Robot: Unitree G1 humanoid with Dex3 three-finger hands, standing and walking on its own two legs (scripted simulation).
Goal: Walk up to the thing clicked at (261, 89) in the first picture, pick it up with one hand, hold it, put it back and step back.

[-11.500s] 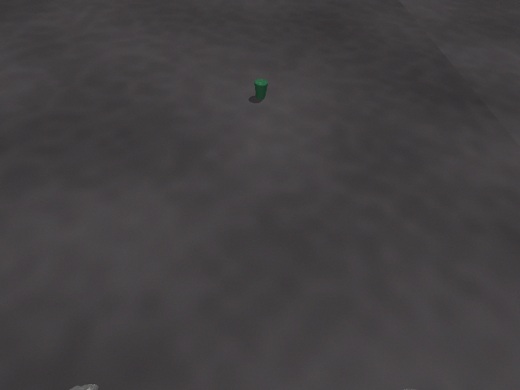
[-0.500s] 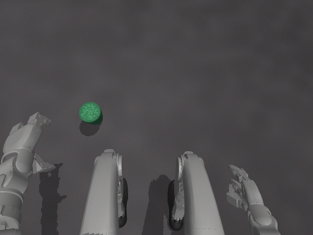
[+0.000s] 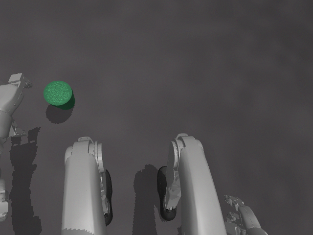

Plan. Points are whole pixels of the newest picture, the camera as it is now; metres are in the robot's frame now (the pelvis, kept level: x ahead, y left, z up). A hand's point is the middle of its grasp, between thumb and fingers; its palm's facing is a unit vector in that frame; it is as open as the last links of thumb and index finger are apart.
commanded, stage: rise first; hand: left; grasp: from above
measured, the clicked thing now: (62, 98) +0.50 +0.29 -0.34
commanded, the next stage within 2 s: approach in 1.02 s
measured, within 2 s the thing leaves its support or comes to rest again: neither
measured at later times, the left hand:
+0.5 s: hand (28, 104) +0.43 +0.33 -0.19, palm faces -0.45 -0.06 -0.89, open 14.2 cm
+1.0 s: hand (35, 100) +0.45 +0.33 -0.21, palm faces -0.43 -0.07 -0.90, open 14.2 cm
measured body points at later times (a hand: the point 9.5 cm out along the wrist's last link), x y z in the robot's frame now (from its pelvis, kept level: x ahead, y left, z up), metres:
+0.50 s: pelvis +0.00 +0.00 -0.04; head +0.24 +0.06 +0.34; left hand +0.45 +0.34 -0.14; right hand +0.08 -0.28 -0.16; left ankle +0.10 +0.12 -0.36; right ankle +0.10 -0.13 -0.36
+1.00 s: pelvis +0.01 +0.00 -0.05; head +0.25 +0.06 +0.32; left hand +0.47 +0.33 -0.16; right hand +0.07 -0.28 -0.17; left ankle +0.10 +0.12 -0.36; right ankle +0.10 -0.13 -0.36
